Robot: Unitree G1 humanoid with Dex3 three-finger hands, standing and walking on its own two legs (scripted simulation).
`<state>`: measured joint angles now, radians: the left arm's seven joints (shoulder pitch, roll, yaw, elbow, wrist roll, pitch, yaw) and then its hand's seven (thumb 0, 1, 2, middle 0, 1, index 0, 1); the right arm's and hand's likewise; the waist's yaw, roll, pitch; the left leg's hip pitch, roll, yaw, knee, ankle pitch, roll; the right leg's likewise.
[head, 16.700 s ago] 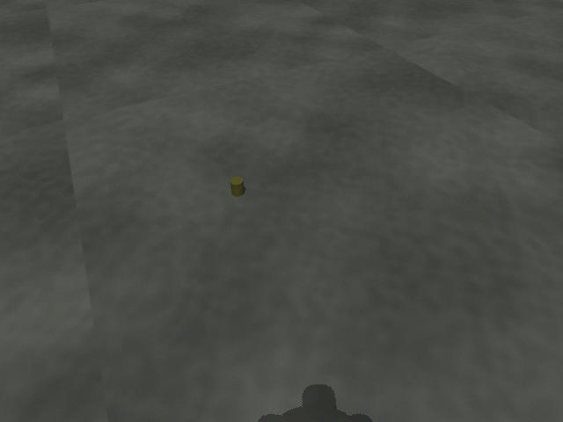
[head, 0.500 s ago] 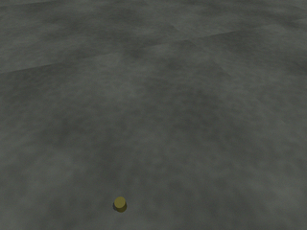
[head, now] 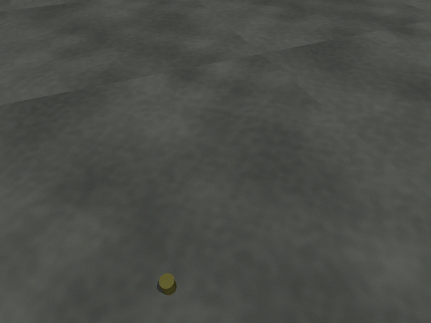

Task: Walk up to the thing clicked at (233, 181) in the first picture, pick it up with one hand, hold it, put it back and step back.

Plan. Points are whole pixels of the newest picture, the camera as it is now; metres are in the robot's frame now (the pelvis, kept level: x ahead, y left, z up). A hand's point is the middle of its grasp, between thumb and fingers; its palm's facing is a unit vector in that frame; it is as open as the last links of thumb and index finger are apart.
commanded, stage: stand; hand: left
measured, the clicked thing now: (168, 284) +0.48 +0.23 -0.74
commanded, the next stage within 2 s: none
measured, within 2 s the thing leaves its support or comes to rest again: neither
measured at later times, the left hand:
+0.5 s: hand out of the picture +0.08 +0.25 -0.15, palm faces -0.04 -0.94 -0.34, open 7.4 cm
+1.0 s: hand out of the picture +0.09 +0.25 -0.16, palm faces -0.04 -0.94 -0.34, open 7.4 cm
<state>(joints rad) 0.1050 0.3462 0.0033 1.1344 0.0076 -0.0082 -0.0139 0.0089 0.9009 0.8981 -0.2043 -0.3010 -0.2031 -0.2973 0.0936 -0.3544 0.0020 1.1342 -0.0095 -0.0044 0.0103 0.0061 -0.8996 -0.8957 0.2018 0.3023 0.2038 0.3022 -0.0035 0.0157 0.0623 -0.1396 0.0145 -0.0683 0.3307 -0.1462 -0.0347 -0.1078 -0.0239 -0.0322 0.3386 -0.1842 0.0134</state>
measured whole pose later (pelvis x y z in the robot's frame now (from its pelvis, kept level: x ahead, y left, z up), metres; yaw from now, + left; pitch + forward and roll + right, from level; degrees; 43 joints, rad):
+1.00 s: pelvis +0.01 +0.00 +0.00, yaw -1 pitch -2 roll +0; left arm 0.12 0.36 0.00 1.12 0.01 -0.01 -0.01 0.01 0.90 0.90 -0.20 -0.30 -0.20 -0.30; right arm 0.11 -0.35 0.01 1.12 -0.01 -0.01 0.00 0.01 -0.90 -0.90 0.20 0.30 0.20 0.30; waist 0.00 0.01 0.06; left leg -0.13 0.02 -0.06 0.34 -0.17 -0.04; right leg -0.10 -0.02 -0.02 0.34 -0.20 0.01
